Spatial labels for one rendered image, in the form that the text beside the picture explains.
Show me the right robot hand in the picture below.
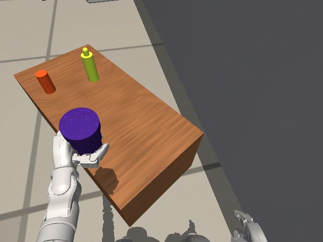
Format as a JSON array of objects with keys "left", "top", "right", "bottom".
[{"left": 231, "top": 210, "right": 267, "bottom": 242}]

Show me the left robot arm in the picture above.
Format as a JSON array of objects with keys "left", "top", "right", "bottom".
[{"left": 36, "top": 166, "right": 82, "bottom": 242}]

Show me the left robot hand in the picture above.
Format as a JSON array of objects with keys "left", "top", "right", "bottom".
[{"left": 52, "top": 131, "right": 109, "bottom": 169}]

